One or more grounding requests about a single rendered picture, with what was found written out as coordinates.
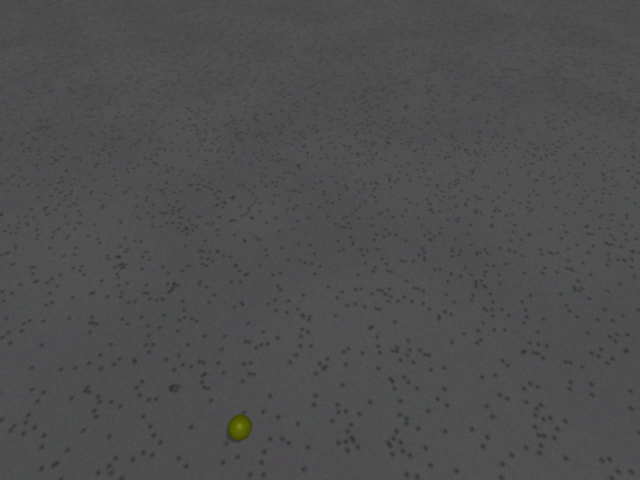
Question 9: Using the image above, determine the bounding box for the ball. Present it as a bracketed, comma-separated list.
[228, 415, 252, 440]

